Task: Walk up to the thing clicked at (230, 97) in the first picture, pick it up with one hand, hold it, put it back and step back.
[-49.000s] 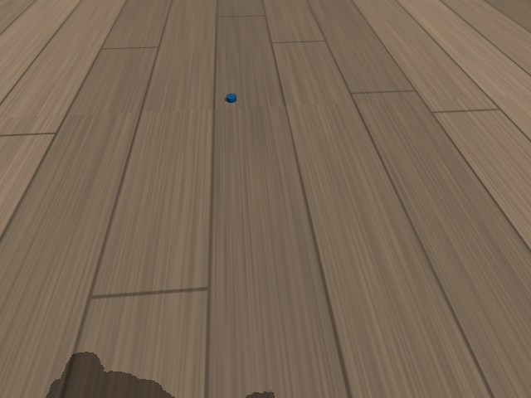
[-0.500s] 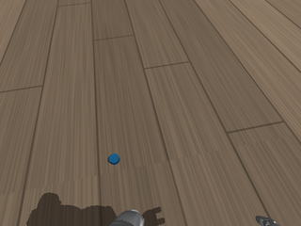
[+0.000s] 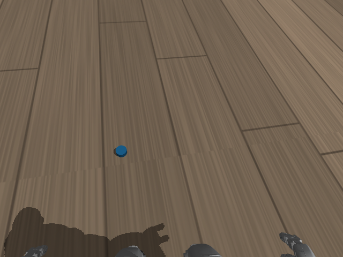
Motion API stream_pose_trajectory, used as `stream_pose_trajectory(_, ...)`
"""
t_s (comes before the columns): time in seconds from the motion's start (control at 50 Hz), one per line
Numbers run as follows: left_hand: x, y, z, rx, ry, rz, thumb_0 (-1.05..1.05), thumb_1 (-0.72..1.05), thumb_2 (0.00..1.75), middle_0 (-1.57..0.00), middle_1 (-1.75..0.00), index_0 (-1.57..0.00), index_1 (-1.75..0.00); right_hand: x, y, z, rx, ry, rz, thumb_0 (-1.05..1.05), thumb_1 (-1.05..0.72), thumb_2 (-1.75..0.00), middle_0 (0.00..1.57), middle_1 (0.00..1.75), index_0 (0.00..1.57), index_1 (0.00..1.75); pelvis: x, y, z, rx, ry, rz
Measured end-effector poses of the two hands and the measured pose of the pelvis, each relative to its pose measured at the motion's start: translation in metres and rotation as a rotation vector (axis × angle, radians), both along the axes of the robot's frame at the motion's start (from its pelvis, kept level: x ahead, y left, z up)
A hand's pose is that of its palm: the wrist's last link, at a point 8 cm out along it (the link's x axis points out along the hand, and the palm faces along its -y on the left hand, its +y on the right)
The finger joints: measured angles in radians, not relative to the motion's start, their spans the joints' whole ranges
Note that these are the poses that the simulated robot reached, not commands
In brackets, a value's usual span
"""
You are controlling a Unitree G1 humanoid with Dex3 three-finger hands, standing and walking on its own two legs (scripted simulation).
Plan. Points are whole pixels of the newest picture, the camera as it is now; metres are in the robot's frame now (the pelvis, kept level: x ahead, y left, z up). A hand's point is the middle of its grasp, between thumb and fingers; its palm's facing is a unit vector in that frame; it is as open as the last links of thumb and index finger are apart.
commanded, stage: step back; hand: left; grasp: from above
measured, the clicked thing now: (121, 151) +0.74 +0.27 -0.75
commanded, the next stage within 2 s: stand in 1.94 s
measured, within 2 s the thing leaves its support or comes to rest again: neither
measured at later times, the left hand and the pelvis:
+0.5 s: hand out of the picture -0.05 +0.25 -0.15, palm faces +0.06 -0.91 -0.40, open 7.4 cm; pelvis -0.17 -0.03 -0.01, yaw +4 degrees
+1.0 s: hand out of the picture -0.30 +0.20 -0.14, palm faces +0.03 -0.91 -0.42, open 7.4 cm; pelvis -0.33 -0.07 +0.00, yaw +1 degrees
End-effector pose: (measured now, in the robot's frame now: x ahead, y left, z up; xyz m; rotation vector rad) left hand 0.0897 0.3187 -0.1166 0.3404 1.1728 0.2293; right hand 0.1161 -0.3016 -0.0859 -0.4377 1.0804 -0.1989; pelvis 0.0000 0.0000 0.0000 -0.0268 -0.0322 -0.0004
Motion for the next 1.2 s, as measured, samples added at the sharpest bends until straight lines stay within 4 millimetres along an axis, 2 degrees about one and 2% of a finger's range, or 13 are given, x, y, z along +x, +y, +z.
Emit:
stream_pose_trajectory(0.14, -0.063, -0.024, -0.001, 0.033, 0.039, -0.026, 0.01, 0.91, 0.9, -0.21, -0.3, -0.2, -0.3, -0.044, -0.035, -0.021, 0.025, -0.04, -0.017, 0.01, -0.9, -0.9, 0.2, 0.3, 0.2, 0.3, -0.054, -0.024, -0.015, 0.003, -0.007, -0.036)
stream_pose_trajectory(0.2, -0.095, -0.037, 0.009, 0.03, 0.047, -0.018, 0.01, 0.9, 0.9, -0.21, -0.3, -0.21, -0.3, -0.072, -0.045, -0.027, 0.035, -0.01, -0.048, 0.01, -0.9, -0.9, 0.2, 0.3, 0.2, 0.3, -0.073, -0.031, -0.011, 0.028, -0.01, -0.025)
stream_pose_trajectory(0.26, -0.118, -0.043, 0.019, 0.039, 0.047, -0.001, 0.01, 0.9, 0.9, -0.21, -0.3, -0.21, -0.3, -0.101, -0.049, -0.028, 0.045, 0.028, -0.055, 0.01, -0.9, -0.9, 0.2, 0.3, 0.2, 0.3, -0.089, -0.034, -0.004, 0.052, -0.005, -0.013)
stream_pose_trajectory(0.38, -0.133, -0.041, 0.024, 0.061, -0.039, -0.001, 0.01, 0.9, 0.9, -0.21, -0.3, -0.21, -0.3, -0.162, -0.047, -0.034, 0.038, 0.127, -0.028, 0.01, -0.9, -0.9, 0.2, 0.3, 0.2, 0.3, -0.126, -0.036, -0.004, 0.05, 0.004, 0.04)
stream_pose_trajectory(0.46, -0.142, -0.033, 0.012, 0.047, -0.112, 0.001, 0.01, 0.9, 0.9, -0.21, -0.3, -0.21, -0.3, -0.194, -0.039, -0.039, 0.022, 0.159, 0.002, 0.01, -0.9, -0.9, 0.2, 0.3, 0.2, 0.3, -0.158, -0.032, -0.015, 0.04, 0.0, 0.083)
stream_pose_trajectory(0.52, -0.158, -0.033, 0.006, 0.024, -0.115, 0.014, 0.01, 0.9, 0.9, -0.21, -0.3, -0.21, -0.3, -0.216, -0.031, -0.034, 0.03, 0.161, 0.012, 0.01, -0.9, -0.9, 0.2, 0.3, 0.2, 0.3, -0.181, -0.03, -0.013, 0.051, -0.019, 0.075)
stream_pose_trajectory(0.6, -0.185, -0.039, 0.007, -0.002, -0.098, 0.028, 0.01, 0.9, 0.9, -0.21, -0.3, -0.21, -0.3, -0.235, -0.032, -0.019, 0.019, 0.126, 0.019, 0.01, -0.9, -0.9, 0.2, 0.3, 0.2, 0.3, -0.207, -0.035, -0.004, 0.018, -0.012, 0.072)
stream_pose_trajectory(0.72, -0.247, -0.05, 0.003, -0.004, -0.03, 0.013, 0.01, 0.9, 0.9, -0.21, -0.3, -0.21, -0.3, -0.246, -0.048, -0.007, 0.0, 0.023, 0.029, 0.01, -0.9, -0.9, 0.21, 0.3, 0.21, 0.3, -0.249, -0.047, -0.002, 0.006, 0.001, 0.025)
stream_pose_trajectory(0.8, -0.294, -0.061, -0.003, 0.016, 0.024, -0.003, 0.01, 0.9, 0.9, -0.21, -0.3, -0.21, -0.3, -0.26, -0.069, -0.013, 0.009, -0.039, 0.027, 0.01, -0.9, -0.9, 0.2, 0.3, 0.2, 0.3, -0.279, -0.061, -0.012, 0.015, 0.003, -0.013)
stream_pose_trajectory(0.9, -0.358, -0.077, 0.005, 0.026, 0.073, 0.029, 0.01, 0.9, 0.9, -0.21, -0.3, -0.21, -0.3, -0.298, -0.085, -0.021, 0.033, -0.014, -0.017, 0.01, -0.9, -0.9, 0.2, 0.3, 0.2, 0.3, -0.307, -0.073, -0.009, 0.025, -0.013, -0.014)
stream_pose_trajectory(0.96, -0.383, -0.078, 0.012, 0.037, 0.081, 0.053, 0.01, 0.9, 0.9, -0.21, -0.3, -0.21, -0.3, -0.325, -0.086, -0.025, 0.046, 0.024, -0.021, 0.01, -0.9, -0.9, 0.2, 0.3, 0.2, 0.3, -0.318, -0.073, -0.005, 0.038, -0.014, 0.003)
stream_pose_trajectory(1.08, -0.403, -0.062, 0.012, 0.051, 0.024, 0.084, 0.01, 0.9, 0.9, -0.21, -0.3, -0.21, -0.3, -0.372, -0.078, -0.038, 0.053, 0.138, 0.003, 0.01, -0.9, -0.9, 0.2, 0.3, 0.2, 0.3, -0.336, -0.067, -0.009, 0.029, -0.01, 0.063)
stream_pose_trajectory(1.2, -0.408, -0.056, 0.011, 0.026, 0.033, 0.091, 0.01, 0.9, 0.9, -0.21, -0.3, -0.21, -0.3, -0.396, -0.058, -0.031, 0.09, 0.134, -0.009, 0.01, -0.9, -0.9, 0.2, 0.3, 0.2, 0.3, -0.345, -0.062, -0.002, 0.044, -0.02, 0.054)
